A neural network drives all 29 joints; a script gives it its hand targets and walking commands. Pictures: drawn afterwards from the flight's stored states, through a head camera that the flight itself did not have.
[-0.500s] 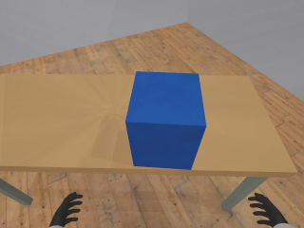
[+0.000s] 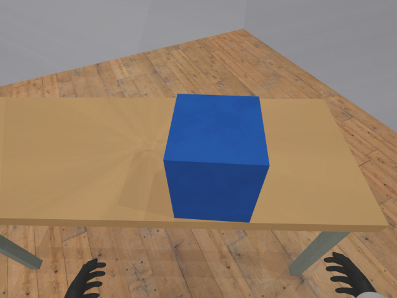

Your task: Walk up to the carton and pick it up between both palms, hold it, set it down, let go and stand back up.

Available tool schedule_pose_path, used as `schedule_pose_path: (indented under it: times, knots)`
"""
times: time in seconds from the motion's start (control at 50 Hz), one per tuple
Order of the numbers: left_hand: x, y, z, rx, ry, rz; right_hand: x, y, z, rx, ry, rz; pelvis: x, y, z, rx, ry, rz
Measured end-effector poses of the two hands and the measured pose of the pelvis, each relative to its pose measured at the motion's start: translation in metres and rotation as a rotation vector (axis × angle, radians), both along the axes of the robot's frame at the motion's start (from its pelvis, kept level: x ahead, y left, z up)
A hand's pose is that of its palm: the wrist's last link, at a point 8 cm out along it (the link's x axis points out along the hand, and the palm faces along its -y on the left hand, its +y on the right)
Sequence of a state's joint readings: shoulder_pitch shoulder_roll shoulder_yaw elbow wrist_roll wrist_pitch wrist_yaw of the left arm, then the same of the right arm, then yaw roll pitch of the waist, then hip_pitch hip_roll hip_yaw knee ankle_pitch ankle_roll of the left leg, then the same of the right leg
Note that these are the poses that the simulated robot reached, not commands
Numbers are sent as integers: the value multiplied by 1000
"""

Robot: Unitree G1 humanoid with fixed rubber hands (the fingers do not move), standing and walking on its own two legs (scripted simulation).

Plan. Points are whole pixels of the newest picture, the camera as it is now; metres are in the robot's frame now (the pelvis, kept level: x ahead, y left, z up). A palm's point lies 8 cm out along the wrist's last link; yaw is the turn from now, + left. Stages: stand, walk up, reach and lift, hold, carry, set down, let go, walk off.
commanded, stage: stand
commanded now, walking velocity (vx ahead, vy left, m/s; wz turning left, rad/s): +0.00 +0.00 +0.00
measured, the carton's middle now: (214, 160) +0.43 -0.02 -0.01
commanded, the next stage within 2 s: none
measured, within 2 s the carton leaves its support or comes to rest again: neither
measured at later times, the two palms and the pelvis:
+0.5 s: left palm out of the picture +0.13 +0.27 -0.08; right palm (363, 294) +0.14 -0.29 -0.07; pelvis +0.00 +0.00 +0.00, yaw +0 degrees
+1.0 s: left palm out of the picture +0.12 +0.28 -0.09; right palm out of the picture +0.13 -0.29 -0.07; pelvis +0.00 +0.00 +0.00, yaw +0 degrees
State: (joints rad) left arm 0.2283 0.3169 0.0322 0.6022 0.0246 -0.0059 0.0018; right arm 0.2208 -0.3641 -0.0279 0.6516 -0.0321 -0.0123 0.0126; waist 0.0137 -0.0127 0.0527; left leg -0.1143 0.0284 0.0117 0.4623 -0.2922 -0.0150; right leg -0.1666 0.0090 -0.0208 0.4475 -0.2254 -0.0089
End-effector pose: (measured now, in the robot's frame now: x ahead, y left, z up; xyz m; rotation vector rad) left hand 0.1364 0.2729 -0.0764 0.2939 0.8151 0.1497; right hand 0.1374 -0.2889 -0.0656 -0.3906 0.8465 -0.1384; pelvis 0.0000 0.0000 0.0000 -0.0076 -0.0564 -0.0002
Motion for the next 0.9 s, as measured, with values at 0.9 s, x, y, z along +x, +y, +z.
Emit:
schedule_pose_path:
  times: [0.9]
  knots:
    - [-12, 3, -10, -1, 62, 16, -7, -4, -5, 2, 31, -18, 2, -1, 0, 1, 6, 0]
